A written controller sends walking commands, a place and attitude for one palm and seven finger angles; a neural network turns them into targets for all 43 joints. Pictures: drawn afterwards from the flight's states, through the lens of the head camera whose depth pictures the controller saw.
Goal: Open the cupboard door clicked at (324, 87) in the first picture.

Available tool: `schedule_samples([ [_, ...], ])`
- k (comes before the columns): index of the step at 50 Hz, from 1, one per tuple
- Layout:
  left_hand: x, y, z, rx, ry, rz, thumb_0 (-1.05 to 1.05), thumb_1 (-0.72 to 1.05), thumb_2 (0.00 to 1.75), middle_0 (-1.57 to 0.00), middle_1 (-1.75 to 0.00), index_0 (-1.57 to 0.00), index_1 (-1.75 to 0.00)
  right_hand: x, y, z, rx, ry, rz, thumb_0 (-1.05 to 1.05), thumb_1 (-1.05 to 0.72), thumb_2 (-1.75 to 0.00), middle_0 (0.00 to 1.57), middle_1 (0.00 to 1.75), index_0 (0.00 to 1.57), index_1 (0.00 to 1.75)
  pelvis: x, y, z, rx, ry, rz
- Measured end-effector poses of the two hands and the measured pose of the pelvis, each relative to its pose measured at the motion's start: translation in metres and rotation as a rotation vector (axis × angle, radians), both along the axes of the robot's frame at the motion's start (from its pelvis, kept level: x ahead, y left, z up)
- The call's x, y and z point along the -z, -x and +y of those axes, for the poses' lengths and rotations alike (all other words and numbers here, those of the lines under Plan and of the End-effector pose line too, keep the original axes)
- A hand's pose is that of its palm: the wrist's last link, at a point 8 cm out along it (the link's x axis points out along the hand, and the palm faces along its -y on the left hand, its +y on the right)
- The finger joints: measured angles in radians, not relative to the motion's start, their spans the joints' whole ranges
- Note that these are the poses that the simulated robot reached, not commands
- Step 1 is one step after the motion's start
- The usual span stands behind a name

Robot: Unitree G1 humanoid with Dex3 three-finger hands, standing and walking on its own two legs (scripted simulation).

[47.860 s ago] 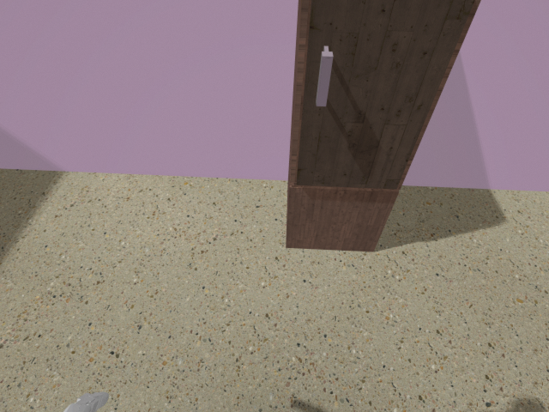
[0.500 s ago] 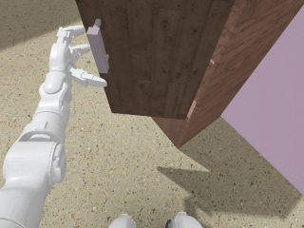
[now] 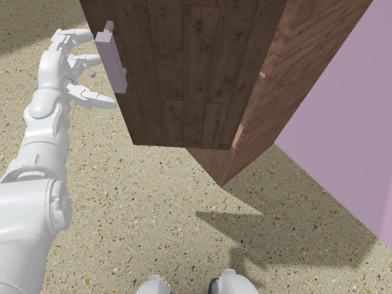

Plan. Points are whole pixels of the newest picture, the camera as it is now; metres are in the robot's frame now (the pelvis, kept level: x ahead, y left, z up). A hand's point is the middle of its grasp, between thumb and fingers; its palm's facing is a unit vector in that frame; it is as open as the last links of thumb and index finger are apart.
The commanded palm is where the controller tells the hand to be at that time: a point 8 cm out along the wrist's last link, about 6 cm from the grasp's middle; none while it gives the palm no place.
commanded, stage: move the hooked fingers beside the handle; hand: left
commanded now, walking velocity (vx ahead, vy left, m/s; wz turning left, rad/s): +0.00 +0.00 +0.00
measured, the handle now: (115, 58) +0.56 +0.14 +0.11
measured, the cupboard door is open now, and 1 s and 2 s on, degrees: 48 48 48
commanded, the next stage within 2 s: slide the fingers in behind the handle in 1.72 s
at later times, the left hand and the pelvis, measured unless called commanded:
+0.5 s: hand (93, 78) +0.50 +0.18 +0.11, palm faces -0.08 -1.00 -0.01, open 14.5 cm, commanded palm +0.49 +0.23 +0.11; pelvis +0.00 +0.00 +0.00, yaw -2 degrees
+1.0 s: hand (80, 73) +0.51 +0.20 +0.11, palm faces -0.09 -1.00 +0.00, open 14.0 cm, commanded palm +0.50 +0.25 +0.11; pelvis -0.02 +0.00 +0.00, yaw -3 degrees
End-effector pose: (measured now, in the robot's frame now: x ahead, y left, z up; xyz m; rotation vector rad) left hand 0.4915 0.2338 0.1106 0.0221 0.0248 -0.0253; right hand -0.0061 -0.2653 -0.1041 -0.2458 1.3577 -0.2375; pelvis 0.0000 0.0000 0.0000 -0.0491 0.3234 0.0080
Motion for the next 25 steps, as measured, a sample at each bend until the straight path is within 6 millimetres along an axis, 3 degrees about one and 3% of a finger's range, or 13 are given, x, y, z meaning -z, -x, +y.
schedule_samples([
  [25, -0.0018, 0.0078, -0.0026, 0.054, 0.011, -0.015, -0.01, -0.5, 0.3, -0.27, -1.19, -0.21, -1.16, -0.0031, -0.0021, 0.0073, 0.049, 0.001, -0.044, 0.0, -0.9, -0.9, 0.2, 0.3, 0.21, 0.3, -0.0033, -0.001, 0.0031, 0.035, -0.003, -0.024],
])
